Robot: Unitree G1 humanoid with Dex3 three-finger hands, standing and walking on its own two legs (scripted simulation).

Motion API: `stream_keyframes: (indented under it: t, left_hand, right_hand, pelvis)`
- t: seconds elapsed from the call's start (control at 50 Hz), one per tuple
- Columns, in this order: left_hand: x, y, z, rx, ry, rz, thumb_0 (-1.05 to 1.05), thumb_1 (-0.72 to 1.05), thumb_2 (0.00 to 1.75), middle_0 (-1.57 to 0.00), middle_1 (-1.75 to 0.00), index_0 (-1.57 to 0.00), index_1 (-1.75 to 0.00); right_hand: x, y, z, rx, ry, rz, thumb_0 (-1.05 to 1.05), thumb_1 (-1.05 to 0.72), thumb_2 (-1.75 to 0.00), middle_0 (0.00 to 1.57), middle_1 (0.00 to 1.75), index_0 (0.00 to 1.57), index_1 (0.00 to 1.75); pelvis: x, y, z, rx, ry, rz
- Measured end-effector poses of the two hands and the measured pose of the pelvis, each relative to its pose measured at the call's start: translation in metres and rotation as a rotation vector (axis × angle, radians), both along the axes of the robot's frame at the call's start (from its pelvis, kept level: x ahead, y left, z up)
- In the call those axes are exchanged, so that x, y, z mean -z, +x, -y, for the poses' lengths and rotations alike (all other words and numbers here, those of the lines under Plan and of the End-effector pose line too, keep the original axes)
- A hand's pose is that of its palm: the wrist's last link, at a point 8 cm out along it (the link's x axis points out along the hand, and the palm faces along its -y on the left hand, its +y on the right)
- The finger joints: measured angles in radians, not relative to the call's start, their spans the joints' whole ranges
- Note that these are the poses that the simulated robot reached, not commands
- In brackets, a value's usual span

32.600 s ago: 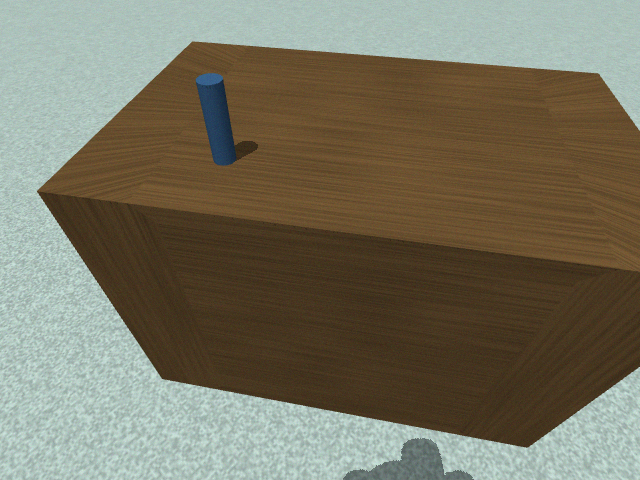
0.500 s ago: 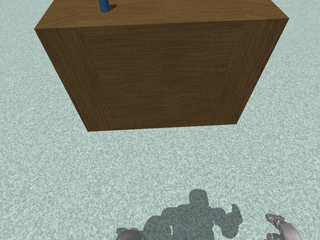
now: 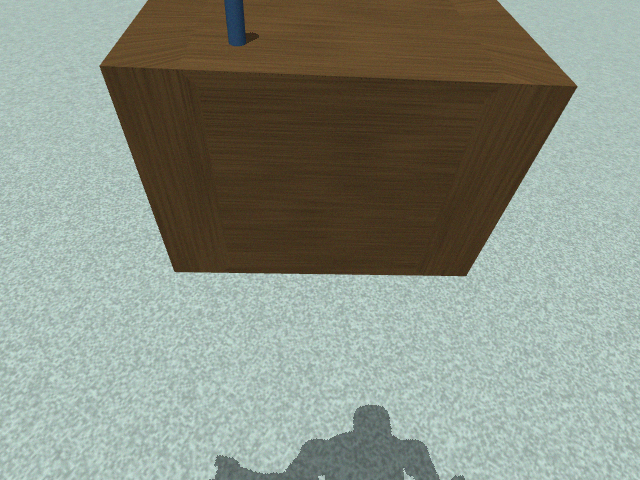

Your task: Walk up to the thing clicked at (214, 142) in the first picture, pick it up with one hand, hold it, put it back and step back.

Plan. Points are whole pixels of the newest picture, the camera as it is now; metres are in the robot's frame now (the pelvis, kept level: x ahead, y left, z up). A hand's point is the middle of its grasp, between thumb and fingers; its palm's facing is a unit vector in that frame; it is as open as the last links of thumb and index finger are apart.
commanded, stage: step back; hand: left
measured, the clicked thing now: (234, 9) +1.13 +0.21 +0.11
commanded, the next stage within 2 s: stand in 0.60 s
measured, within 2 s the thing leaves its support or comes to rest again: neither
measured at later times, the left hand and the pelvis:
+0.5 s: hand out of the picture +0.15 +0.25 -0.15, palm faces +0.04 -0.94 -0.34, open 7.4 cm; pelvis +0.04 -0.01 +0.00, yaw +1 degrees
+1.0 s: hand out of the picture +0.11 +0.24 -0.14, palm faces +0.01 -0.94 -0.34, open 7.4 cm; pelvis +0.04 -0.02 +0.01, yaw +1 degrees
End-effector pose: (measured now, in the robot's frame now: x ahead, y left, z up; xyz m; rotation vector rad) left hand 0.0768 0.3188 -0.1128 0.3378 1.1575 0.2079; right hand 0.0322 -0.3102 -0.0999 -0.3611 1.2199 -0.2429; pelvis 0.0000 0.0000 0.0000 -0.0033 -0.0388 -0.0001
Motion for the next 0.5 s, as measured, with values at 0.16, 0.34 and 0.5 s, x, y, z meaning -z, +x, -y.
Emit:
stream_keyframes:
  t: [0.16,0.34,0.5]
  left_hand:
    - [0.005,0.039,0.027,0.017,0.005,0.061,0.01,0.9,0.9,-0.2,-0.3,-0.2,-0.3]
    - [0.003,0.054,0.035,-0.021,-0.026,0.063,0.01,0.9,0.9,-0.2,-0.3,-0.21,-0.3]
    - [0.003,0.062,0.026,-0.044,-0.026,0.038,0.01,0.9,0.9,-0.2,-0.3,-0.21,-0.3]
  right_hand:
    - [0.019,0.029,0.025,0.015,-0.011,0.007,0.01,-0.9,-0.9,0.2,0.3,0.2,0.3]
    - [0.03,0.06,0.005,-0.037,0.035,-0.009,0.01,-0.9,-0.9,0.2,0.3,0.2,0.3]
    - [0.021,0.084,-0.008,-0.044,0.048,-0.003,0.01,-0.9,-0.9,0.2,0.3,0.2,0.3]
  pelvis:
    - [0.013,0.014,0.017,-0.003,-0.024,0.016]
    - [0.011,0.031,0.013,-0.021,0.014,-0.003]
    - [0.004,0.042,0.011,-0.021,0.003,-0.012]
